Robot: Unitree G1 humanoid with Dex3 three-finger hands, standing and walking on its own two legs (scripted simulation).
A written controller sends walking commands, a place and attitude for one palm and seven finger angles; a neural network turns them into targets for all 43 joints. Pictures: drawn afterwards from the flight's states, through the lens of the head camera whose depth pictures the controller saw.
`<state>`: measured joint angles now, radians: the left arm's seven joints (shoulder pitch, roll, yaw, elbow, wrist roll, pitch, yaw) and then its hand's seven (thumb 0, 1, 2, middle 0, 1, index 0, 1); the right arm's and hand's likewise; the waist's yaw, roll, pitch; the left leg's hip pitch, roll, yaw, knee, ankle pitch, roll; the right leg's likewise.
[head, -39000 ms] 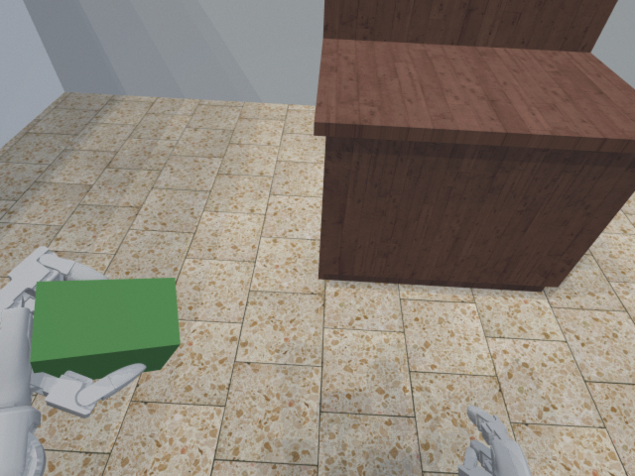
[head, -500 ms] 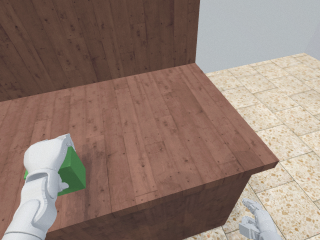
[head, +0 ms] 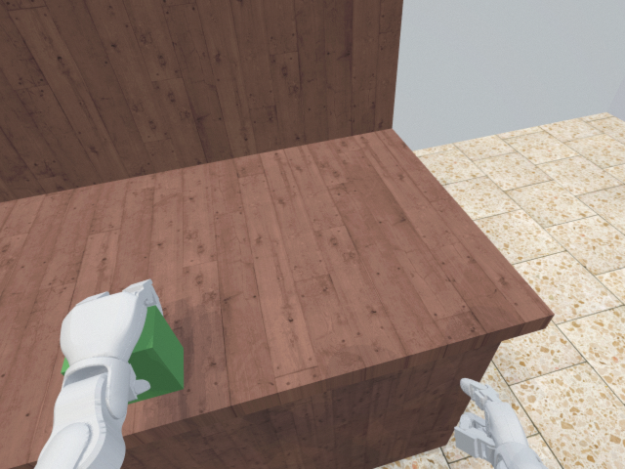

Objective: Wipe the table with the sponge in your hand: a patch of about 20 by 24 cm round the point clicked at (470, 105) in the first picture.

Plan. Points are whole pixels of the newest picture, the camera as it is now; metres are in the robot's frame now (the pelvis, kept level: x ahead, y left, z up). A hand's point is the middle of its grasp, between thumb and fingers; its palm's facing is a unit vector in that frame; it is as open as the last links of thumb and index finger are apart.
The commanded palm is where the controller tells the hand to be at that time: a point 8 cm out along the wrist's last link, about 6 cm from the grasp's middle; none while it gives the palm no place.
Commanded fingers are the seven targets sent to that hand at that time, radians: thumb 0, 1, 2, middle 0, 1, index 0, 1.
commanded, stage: lift the sponge slowly off the table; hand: left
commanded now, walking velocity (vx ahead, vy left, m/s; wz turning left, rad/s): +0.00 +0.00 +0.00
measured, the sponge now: (135, 365) +0.22 +0.29 +0.01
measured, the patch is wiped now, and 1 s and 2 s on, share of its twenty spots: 1.00 1.00 1.00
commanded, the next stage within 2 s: bring the sponge back beside the body in 1.98 s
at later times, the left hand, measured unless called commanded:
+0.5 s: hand (127, 349) +0.22 +0.27 +0.07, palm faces +0.00 -0.11 -0.99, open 10.6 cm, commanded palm +0.20 +0.27 +0.14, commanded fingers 0.00 0.10 1.30 -1.20 -1.60 -1.20 -1.60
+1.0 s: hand (110, 338) +0.22 +0.28 +0.10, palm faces +0.02 -0.10 -0.99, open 10.6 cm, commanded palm +0.19 +0.27 +0.17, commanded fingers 0.00 0.10 1.30 -1.20 -1.60 -1.20 -1.60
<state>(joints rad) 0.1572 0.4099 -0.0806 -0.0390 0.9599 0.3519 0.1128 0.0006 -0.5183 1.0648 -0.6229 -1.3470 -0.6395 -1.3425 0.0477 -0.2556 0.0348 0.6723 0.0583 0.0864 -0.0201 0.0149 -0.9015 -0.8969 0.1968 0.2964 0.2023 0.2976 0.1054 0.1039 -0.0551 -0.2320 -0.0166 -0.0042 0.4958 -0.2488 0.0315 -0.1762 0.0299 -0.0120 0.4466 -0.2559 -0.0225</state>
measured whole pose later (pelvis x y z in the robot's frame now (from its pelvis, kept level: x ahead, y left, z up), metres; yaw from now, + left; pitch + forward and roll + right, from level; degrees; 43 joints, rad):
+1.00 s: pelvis -0.01 -0.01 +0.00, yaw +1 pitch -5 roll -1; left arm 0.09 0.50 -0.04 -0.08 0.89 0.32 -0.03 0.00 -0.55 1.06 -0.68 -1.29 -0.69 -1.28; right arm 0.01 -0.28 0.04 0.70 0.04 0.05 -0.07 0.02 -0.90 -0.90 0.20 0.30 0.20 0.30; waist 0.12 0.12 0.00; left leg -0.14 -0.01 -0.02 0.43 -0.20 0.01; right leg -0.08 0.04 -0.03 0.37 -0.21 -0.04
